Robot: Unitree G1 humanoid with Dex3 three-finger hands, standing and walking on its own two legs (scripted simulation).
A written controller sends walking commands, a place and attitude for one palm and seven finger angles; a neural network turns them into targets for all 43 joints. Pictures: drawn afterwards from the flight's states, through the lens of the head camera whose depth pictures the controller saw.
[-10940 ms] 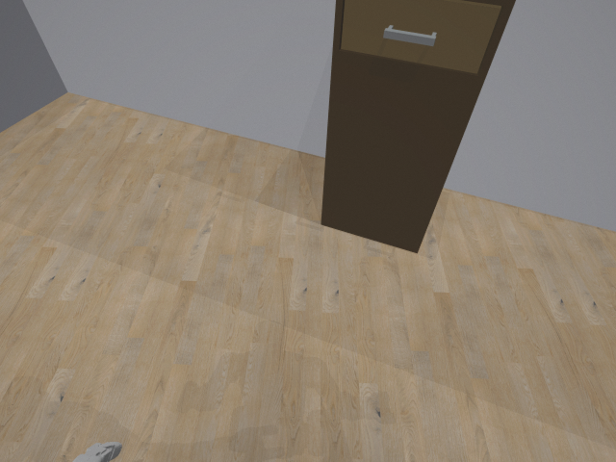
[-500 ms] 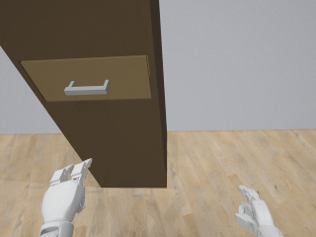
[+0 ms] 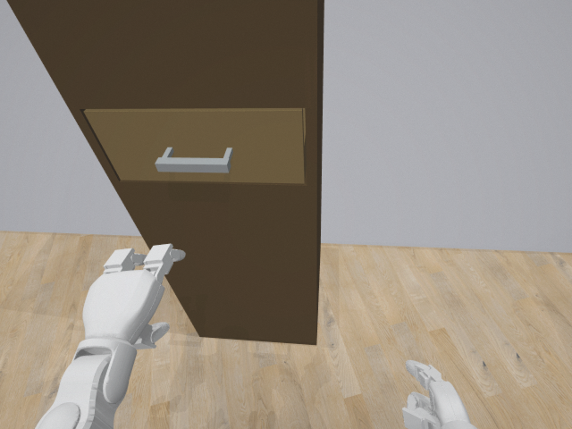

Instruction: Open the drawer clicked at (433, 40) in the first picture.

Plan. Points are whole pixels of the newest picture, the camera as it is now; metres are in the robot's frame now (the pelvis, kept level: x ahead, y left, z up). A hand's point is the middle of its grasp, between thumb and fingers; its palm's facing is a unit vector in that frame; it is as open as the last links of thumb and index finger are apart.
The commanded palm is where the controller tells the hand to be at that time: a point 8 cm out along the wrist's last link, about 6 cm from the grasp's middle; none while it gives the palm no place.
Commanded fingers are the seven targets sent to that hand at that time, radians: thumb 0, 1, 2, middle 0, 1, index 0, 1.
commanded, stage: raise the hand with hooked fingers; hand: left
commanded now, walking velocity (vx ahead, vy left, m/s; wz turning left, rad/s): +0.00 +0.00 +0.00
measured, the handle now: (196, 158) +0.53 +0.23 +0.10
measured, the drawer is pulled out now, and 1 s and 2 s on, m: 0.00 0.00 0.00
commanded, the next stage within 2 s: move the hooked fingers above the handle in 1.10 s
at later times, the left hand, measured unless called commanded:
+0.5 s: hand (97, 236) +0.28 +0.27 +0.17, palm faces +0.16 -0.06 -0.99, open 13.5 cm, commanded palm +0.25 +0.26 +0.23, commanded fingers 0.00 -0.50 0.30 -0.30 -1.20 -0.30 -1.20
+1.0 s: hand (96, 215) +0.29 +0.25 +0.20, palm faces +0.11 -0.05 -0.99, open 13.8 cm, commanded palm +0.25 +0.26 +0.27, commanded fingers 0.00 -0.50 0.30 -0.30 -1.20 -0.30 -1.20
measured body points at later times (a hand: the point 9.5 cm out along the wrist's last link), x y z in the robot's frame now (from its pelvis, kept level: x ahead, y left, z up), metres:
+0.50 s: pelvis +0.00 +0.02 +0.01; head -0.01 -0.02 +0.46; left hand +0.27 +0.27 +0.22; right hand +0.24 -0.17 -0.08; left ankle +0.01 +0.09 -0.73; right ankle +0.01 -0.10 -0.73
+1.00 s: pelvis -0.02 +0.01 +0.01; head -0.01 -0.03 +0.46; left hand +0.28 +0.25 +0.25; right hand +0.19 -0.20 -0.10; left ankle +0.01 +0.09 -0.73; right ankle +0.01 -0.11 -0.73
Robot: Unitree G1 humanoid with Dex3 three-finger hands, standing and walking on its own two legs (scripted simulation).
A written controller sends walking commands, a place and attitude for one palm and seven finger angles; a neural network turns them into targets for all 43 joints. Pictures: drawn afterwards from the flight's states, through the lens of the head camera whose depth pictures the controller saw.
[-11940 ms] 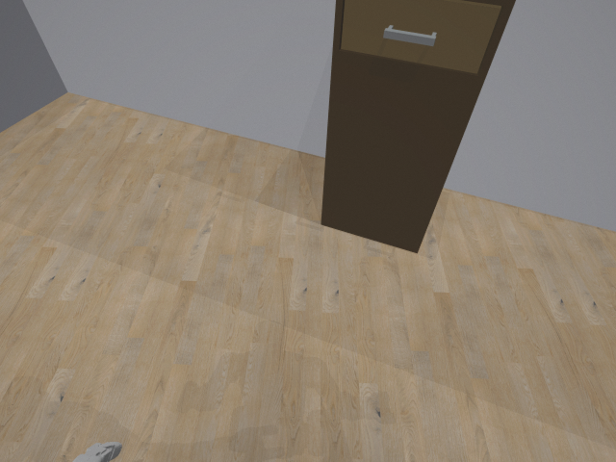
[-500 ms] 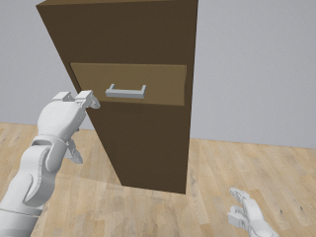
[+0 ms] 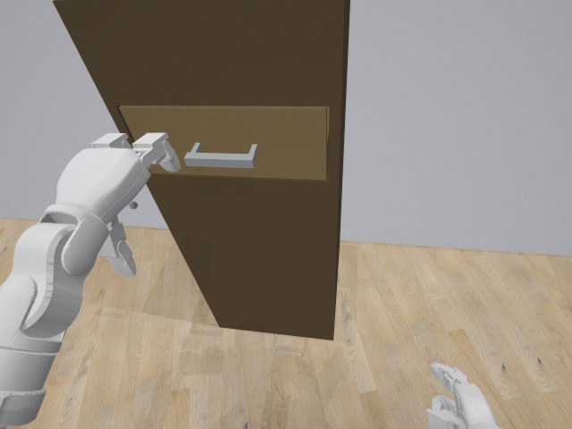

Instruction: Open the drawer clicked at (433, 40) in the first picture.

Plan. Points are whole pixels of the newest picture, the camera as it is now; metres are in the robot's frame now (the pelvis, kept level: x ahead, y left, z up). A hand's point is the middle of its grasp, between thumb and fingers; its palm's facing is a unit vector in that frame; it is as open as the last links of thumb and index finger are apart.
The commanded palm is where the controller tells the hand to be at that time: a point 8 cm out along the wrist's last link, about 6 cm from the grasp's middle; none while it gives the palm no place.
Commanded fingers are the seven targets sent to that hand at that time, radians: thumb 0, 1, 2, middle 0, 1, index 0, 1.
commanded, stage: raise the hand with hooked fingers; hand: left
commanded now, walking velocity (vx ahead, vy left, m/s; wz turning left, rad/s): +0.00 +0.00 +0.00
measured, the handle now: (222, 154) +0.55 +0.20 +0.09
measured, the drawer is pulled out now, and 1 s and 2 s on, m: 0.00 0.00 0.00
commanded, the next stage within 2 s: move the hooked fingers above the handle in 0.10 s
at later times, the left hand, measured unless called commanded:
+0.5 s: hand (150, 191) +0.35 +0.23 +0.18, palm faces +0.10 -0.04 -0.99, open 13.8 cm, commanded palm +0.31 +0.23 +0.24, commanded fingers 0.00 -0.50 0.30 -0.30 -1.20 -0.30 -1.20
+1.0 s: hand (173, 172) +0.40 +0.22 +0.17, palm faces +0.08 -0.04 -1.00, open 13.8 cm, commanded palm +0.38 +0.23 +0.22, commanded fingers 0.00 -0.50 0.30 -0.30 -1.20 -0.30 -1.20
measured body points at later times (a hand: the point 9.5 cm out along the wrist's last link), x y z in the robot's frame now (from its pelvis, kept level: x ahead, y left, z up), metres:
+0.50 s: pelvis +0.00 -0.01 +0.00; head +0.01 -0.05 +0.45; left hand +0.34 +0.22 +0.23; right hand +0.22 -0.21 -0.11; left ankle +0.03 +0.08 -0.74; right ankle +0.02 -0.11 -0.74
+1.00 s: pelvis +0.02 -0.01 +0.00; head +0.04 -0.05 +0.45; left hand +0.39 +0.22 +0.22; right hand +0.19 -0.24 -0.13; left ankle +0.03 +0.08 -0.74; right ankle +0.02 -0.11 -0.74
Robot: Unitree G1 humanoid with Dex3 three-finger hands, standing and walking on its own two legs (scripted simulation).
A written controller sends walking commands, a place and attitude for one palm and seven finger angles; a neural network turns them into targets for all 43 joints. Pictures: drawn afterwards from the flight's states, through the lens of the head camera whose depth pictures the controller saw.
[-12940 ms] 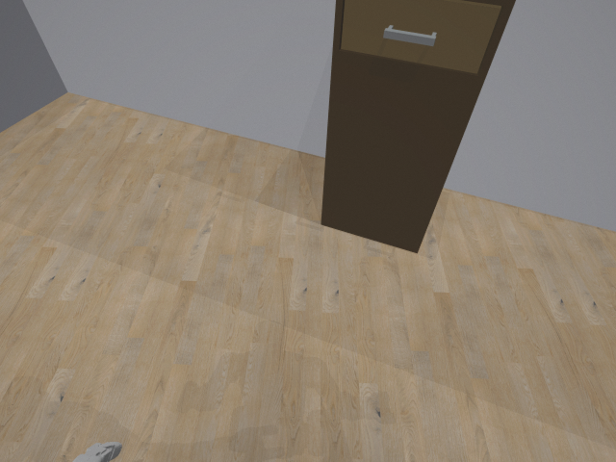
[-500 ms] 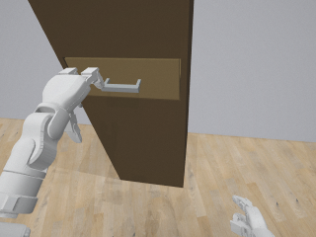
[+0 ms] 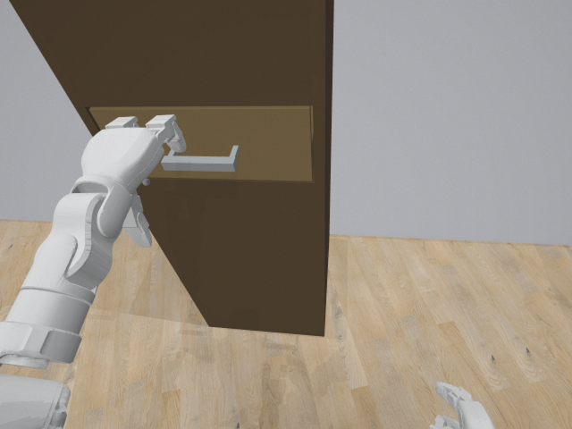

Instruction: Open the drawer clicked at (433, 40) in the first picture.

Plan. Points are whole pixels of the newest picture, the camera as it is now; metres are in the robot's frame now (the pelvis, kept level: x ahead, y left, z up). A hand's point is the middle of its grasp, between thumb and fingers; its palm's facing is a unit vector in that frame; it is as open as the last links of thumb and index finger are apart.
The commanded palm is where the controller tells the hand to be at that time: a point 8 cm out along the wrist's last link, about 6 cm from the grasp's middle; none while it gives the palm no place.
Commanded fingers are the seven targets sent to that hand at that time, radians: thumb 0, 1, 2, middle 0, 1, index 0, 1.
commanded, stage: move the hooked fingers above the handle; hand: left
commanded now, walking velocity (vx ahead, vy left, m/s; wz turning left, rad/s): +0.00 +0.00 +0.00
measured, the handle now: (202, 156) +0.53 +0.21 +0.09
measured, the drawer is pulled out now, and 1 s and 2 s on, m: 0.00 0.00 0.00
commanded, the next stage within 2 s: lower the fingers behind the handle in 1.60 s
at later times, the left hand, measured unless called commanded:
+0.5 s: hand (171, 166) +0.45 +0.22 +0.14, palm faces +0.00 -0.04 -1.00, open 13.8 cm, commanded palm +0.43 +0.23 +0.20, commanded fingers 0.00 -0.50 0.30 -0.30 -1.20 -0.30 -1.20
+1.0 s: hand (182, 152) +0.48 +0.21 +0.14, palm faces +0.02 -0.04 -1.00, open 13.8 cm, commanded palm +0.45 +0.23 +0.20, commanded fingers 0.00 -0.50 0.30 -0.30 -1.20 -0.30 -1.20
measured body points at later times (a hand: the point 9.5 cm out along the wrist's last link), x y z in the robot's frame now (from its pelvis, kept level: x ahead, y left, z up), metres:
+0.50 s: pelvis +0.02 +0.01 +0.00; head +0.06 -0.02 +0.44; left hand +0.44 +0.22 +0.19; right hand +0.14 -0.25 -0.14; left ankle +0.01 +0.09 -0.74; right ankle +0.00 -0.11 -0.74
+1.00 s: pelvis +0.02 +0.01 -0.01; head +0.06 -0.02 +0.44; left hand +0.47 +0.21 +0.19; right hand +0.11 -0.25 -0.15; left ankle +0.01 +0.09 -0.74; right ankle +0.00 -0.11 -0.74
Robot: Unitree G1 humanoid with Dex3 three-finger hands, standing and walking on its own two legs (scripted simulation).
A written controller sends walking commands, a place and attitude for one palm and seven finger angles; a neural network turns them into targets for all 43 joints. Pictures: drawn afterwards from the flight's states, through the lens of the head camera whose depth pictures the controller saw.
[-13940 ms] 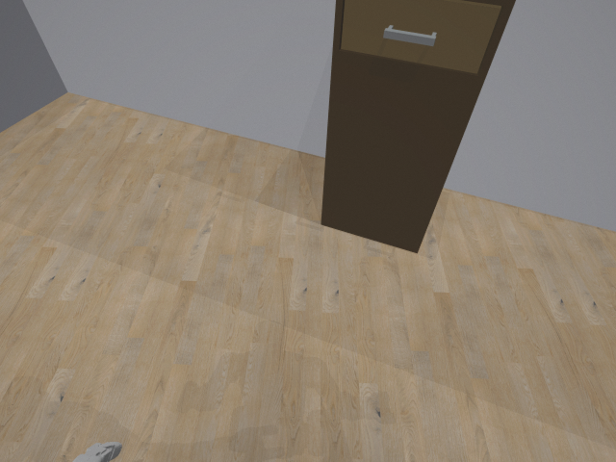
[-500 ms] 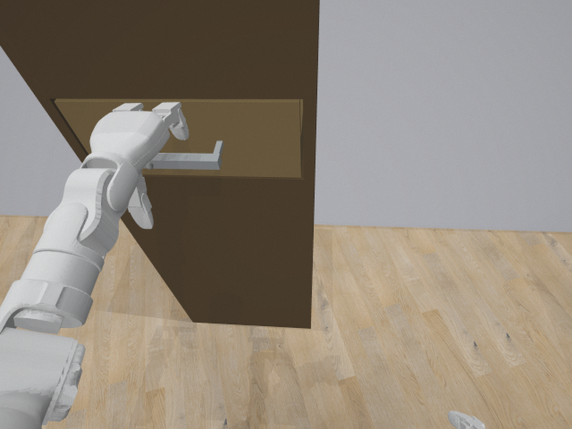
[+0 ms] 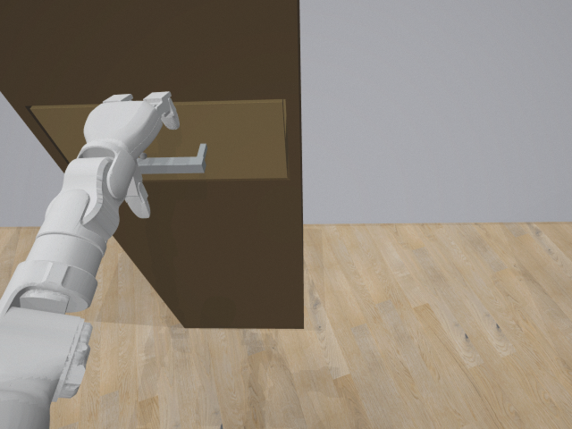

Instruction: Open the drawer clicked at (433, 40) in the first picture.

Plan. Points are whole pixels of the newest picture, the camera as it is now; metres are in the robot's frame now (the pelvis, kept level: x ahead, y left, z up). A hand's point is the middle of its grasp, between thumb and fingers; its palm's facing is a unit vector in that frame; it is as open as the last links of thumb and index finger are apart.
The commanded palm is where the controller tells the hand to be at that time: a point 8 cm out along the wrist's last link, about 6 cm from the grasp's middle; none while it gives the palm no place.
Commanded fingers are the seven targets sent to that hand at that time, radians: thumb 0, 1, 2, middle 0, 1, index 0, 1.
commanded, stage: move the hooked fingers above the handle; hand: left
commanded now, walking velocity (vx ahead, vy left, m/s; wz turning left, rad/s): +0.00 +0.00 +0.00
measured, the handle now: (166, 157) +0.50 +0.22 +0.09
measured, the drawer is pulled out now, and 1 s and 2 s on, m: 0.00 0.00 0.00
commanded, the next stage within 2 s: lower the fingers behind the handle in 0.60 s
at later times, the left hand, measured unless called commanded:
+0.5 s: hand (146, 150) +0.46 +0.22 +0.15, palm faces -0.01 -0.02 -1.00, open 13.6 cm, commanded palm +0.44 +0.23 +0.21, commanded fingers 0.00 -0.50 0.30 -0.30 -1.20 -0.30 -1.20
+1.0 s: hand (151, 167) +0.45 +0.22 +0.12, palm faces -0.02 -0.02 -1.00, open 13.8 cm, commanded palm +0.44 +0.23 +0.18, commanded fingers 0.00 -0.50 0.30 -0.30 -1.20 -0.30 -1.20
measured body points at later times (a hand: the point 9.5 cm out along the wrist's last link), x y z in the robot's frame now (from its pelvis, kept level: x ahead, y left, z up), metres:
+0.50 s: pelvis +0.00 -0.01 +0.00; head +0.04 -0.03 +0.45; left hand +0.45 +0.22 +0.20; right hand +0.09 -0.27 -0.14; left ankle -0.01 +0.09 -0.73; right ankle -0.02 -0.11 -0.74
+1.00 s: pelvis +0.00 -0.01 +0.00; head +0.05 -0.03 +0.44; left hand +0.45 +0.22 +0.18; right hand +0.09 -0.27 -0.14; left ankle -0.01 +0.09 -0.73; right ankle -0.02 -0.11 -0.74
